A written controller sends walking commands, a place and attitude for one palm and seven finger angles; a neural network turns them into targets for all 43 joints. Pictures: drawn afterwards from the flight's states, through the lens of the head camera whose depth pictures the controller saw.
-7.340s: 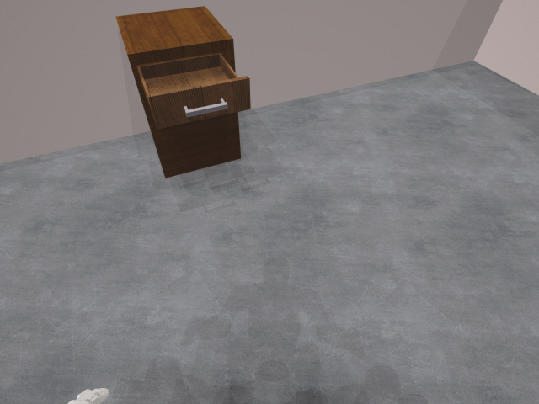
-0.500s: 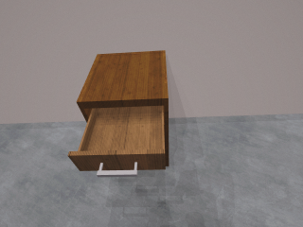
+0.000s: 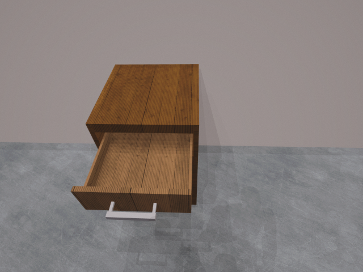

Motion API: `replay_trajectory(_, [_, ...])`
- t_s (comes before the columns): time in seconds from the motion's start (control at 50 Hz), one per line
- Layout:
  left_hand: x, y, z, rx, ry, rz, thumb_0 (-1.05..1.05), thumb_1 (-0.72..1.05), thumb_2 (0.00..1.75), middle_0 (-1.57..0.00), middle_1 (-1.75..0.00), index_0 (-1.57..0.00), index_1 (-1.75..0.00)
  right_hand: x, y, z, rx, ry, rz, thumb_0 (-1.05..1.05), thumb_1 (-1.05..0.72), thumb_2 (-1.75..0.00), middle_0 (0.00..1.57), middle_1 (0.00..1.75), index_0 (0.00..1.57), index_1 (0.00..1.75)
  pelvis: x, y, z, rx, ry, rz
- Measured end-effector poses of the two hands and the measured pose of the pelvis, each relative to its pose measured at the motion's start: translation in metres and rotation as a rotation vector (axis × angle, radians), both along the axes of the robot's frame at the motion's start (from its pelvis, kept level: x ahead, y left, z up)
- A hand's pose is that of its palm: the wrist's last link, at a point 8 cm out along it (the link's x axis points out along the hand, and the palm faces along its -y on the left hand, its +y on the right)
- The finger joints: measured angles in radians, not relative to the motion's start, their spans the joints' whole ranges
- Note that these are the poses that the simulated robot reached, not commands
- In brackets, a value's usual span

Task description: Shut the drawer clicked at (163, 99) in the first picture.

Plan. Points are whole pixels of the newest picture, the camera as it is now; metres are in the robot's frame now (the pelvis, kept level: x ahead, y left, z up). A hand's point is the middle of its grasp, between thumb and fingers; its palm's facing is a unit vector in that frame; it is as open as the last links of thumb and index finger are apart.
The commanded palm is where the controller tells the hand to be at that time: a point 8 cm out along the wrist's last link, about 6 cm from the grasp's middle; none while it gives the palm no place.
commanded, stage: raise the hand and make a fist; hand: left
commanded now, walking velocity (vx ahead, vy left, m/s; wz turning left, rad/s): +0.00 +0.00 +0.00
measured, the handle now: (132, 210) +0.35 +0.19 -0.22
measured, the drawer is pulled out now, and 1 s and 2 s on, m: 0.26 0.26 0.26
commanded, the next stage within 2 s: bring the fist close to the handle in 2.00 s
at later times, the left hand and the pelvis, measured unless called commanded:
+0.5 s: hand out of the picture +0.14 +0.13 -0.07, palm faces -0.04 -1.00 +0.06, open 6.0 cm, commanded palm +0.10 +0.22 -0.09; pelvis -0.02 +0.00 -0.08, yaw +2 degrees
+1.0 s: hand out of the picture +0.15 +0.17 -0.10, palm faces +0.04 -1.00 +0.00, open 3.6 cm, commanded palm +0.12 +0.22 -0.11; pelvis -0.07 +0.03 -0.14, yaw +1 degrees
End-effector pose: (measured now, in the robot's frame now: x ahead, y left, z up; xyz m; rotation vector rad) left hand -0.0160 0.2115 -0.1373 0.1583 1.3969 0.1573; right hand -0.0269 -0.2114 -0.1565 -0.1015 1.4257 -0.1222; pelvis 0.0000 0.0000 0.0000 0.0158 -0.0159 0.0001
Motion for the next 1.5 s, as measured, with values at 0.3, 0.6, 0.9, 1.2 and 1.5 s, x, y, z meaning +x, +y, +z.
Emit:
replay_trajectory(0.3, [0.154,0.025,0.109,0.077,-0.926,0.021,0.05,0.96,0.9,-0.26,-0.37,-0.26,-0.37,0.125,-0.042,0.024,-0.128,-0.585,0.062,0.01,-0.91,-0.9,0.2,0.3,0.2,0.3,-0.004,0.002,-0.017,-0.002,0.068,0.051])
replay_trajectory(0.6, [0.103,0.001,0.031,-0.149,-1.242,-0.076,0.02,0.9,0.9,-0.53,-0.66,-0.54,-0.66,0.263,-0.013,0.038,-0.155,-1.048,0.299,0.01,-0.9,-0.9,0.19,0.29,0.19,0.3,-0.036,0.002,-0.112,-0.016,0.287,0.055])
replay_trajectory(0.9, [0.152,-0.012,0.026,-0.301,-1.205,-0.237,0.02,0.9,0.9,-0.83,-0.98,-0.83,-0.99,0.14,0.047,-0.07,0.019,-0.687,0.161,0.01,-0.9,-0.9,0.2,0.3,0.2,0.3,-0.068,0.024,-0.139,-0.06,0.332,0.042])
replay_trajectory(1.2, [0.144,-0.003,0.024,-0.233,-1.316,-0.221,0.02,0.9,0.9,-1.13,-1.31,-1.13,-1.31,0.139,0.008,-0.054,-0.154,-0.715,0.191,0.02,-0.9,-0.9,0.2,0.3,0.2,0.3,-0.067,0.038,-0.147,-0.073,0.361,0.042])
replay_trajectory(1.5, [0.153,-0.001,0.028,-0.201,-1.324,-0.18,0.02,0.9,0.9,-1.37,-1.57,-1.37,-1.57,0.194,0.051,-0.049,-0.037,-0.78,0.271,0.01,-0.9,-0.9,0.2,0.3,0.2,0.3,-0.051,0.038,-0.146,-0.084,0.384,0.053])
